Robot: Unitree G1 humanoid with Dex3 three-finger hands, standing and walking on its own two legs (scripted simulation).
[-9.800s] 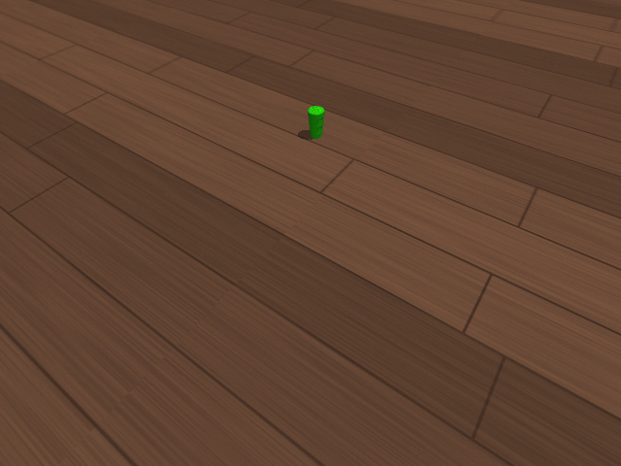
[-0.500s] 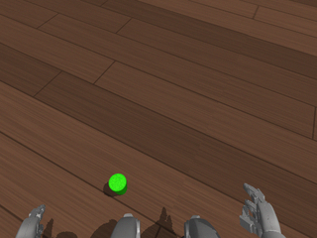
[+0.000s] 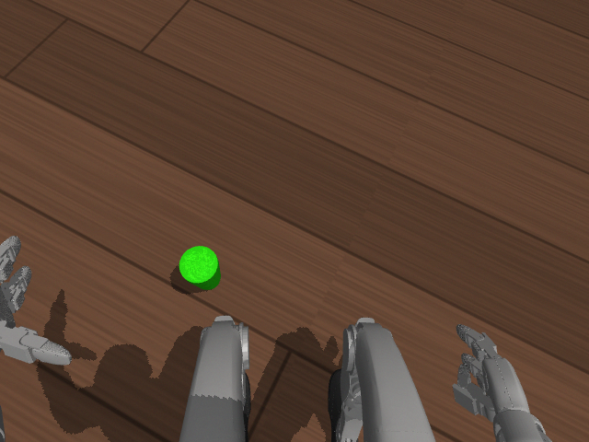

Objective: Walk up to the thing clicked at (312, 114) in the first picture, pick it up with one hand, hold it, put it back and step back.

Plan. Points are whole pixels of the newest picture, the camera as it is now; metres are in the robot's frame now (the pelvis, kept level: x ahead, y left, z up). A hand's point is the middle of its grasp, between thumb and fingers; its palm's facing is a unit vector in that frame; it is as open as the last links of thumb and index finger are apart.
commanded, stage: go down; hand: left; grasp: from the side
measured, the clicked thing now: (204, 272) +0.43 +0.22 -0.48
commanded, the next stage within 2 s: approach in 1.58 s
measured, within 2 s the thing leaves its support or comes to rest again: neither
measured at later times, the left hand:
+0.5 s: hand (43, 282) +0.32 +0.38 -0.12, palm faces +0.18 -0.97 -0.16, open 17.2 cm
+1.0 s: hand (46, 272) +0.34 +0.40 -0.15, palm faces +0.17 -0.98 -0.12, open 17.4 cm
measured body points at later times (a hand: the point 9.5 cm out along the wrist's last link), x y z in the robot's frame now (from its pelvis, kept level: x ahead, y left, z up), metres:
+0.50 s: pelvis -0.02 +0.00 -0.09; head +0.17 +0.04 +0.31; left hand +0.31 +0.43 -0.11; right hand +0.14 -0.28 -0.19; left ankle +0.06 +0.13 -0.52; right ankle +0.06 -0.13 -0.52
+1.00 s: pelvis -0.03 +0.00 -0.14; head +0.17 +0.05 +0.26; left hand +0.33 +0.45 -0.14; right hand +0.12 -0.28 -0.24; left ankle +0.06 +0.13 -0.52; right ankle +0.06 -0.13 -0.52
